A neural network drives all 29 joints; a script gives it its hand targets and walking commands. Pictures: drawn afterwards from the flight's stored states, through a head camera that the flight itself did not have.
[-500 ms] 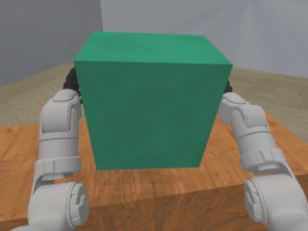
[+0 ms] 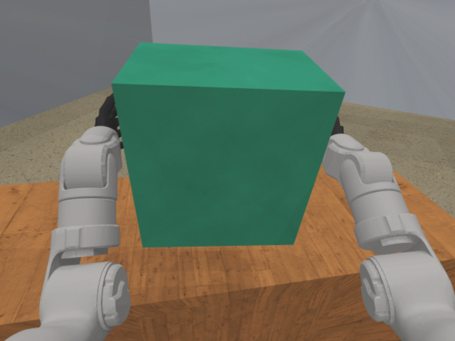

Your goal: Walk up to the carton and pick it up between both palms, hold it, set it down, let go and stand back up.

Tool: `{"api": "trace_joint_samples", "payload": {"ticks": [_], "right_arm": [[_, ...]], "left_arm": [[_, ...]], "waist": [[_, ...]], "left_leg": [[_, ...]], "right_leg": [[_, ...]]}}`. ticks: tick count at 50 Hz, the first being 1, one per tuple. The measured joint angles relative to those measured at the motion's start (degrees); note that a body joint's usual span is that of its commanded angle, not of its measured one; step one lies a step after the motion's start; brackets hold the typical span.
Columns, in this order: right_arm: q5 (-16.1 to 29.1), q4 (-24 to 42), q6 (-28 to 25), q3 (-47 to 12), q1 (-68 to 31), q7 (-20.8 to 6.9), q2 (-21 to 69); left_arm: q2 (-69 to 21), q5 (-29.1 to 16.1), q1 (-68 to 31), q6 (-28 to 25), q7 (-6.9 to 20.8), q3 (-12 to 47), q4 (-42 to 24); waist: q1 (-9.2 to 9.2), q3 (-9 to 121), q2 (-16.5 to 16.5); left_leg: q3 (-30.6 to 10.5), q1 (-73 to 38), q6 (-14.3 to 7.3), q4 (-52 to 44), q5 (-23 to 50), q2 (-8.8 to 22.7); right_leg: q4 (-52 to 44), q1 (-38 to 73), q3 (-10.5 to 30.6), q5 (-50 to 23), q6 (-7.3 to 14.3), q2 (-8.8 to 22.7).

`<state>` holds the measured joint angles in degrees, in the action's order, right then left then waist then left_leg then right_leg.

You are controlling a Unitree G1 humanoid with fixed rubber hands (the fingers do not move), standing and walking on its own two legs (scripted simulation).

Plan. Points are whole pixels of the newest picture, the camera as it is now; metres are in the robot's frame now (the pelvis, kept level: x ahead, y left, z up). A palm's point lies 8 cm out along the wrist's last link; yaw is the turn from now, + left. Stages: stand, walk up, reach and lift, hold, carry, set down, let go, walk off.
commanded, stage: hold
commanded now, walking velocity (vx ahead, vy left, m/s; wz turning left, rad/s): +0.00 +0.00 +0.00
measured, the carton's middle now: (221, 150) +0.38 +0.01 +0.24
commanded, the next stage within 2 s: none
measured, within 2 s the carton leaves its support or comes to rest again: neither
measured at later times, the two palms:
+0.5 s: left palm (113, 136) +0.36 +0.18 +0.27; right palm (332, 139) +0.37 -0.18 +0.27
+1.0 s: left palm (112, 136) +0.36 +0.18 +0.27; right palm (331, 139) +0.37 -0.18 +0.27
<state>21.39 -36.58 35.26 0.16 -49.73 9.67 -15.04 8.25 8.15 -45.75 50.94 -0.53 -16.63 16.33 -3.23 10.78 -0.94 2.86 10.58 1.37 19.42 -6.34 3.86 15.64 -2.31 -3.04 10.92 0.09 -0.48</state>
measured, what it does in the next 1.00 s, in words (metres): stands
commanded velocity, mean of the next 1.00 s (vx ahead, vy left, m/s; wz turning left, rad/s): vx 0.00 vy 0.00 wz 0.00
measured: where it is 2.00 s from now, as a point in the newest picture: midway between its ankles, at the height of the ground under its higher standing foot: outside the picture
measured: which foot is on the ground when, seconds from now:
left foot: down 0.00-1.00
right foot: down 0.00-1.00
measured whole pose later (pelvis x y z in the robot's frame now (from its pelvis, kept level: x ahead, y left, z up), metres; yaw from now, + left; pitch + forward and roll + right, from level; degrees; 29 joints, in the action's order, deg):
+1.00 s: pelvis +0.00 +0.00 +0.00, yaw +0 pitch +0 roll -1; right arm 23.2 -41.2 35.6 -1.7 -53.6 9.5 -17.2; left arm 8.7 5.8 -48.4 49.6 -2.4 -16.4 21.3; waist -2.9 12.4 -0.4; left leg 3.0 14.0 1.1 19.9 -5.9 4.2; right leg 15.6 -5.6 -2.6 10.0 0.0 -0.9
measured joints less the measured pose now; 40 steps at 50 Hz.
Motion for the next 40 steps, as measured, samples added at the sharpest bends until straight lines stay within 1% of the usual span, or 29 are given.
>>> {"api": "trace_joint_samples", "payload": {"ticks": [4,7,14,22,40], "right_arm": [[-0.18,-0.98,0.05,0.05,-0.21,-0.35,-0.14],[-0.14,-1.25,0.03,-0.29,-0.49,-0.40,-0.38],[1.16,-1.78,0.20,-1.57,-2.11,-0.03,-1.61],[2.04,-3.35,0.47,-2.34,-3.58,0.06,-2.22],[1.58,-4.24,0.43,-1.66,-3.68,-0.03,-1.86]], "left_arm": [[-0.55,0.46,0.06,-0.18,-0.01,-0.29,0.71],[-0.49,0.00,-0.15,-0.49,-0.22,-0.38,1.26],[0.24,-1.61,-1.54,-0.68,-1.15,0.01,2.23],[0.02,-1.44,-1.97,-0.64,-1.24,-0.48,2.92],[0.55,-2.23,-2.43,-1.23,-1.57,0.13,4.61]], "waist": [[0.07,0.19,0.04],[0.07,0.05,0.15],[0.09,0.55,0.32],[0.13,1.00,0.36],[0.30,1.47,0.50]], "left_leg": [[0.16,0.03,-0.10,-0.14,0.05,-0.04],[0.19,0.33,-0.14,0.06,0.01,0.04],[0.30,2.35,-0.10,0.48,0.21,0.47],[0.33,2.64,-0.10,0.32,0.36,0.50],[-0.03,3.14,-0.17,0.45,0.47,0.35]], "right_leg": [[-0.07,-0.13,0.16,-0.06,-0.06,0.06],[0.00,-0.40,0.22,-0.12,-0.08,-0.02],[0.05,-2.35,0.43,-0.63,-0.01,-0.41],[-0.11,-2.67,0.51,-0.79,-0.01,-0.46],[-0.04,-2.99,0.21,-0.83,-0.05,-0.37]]}}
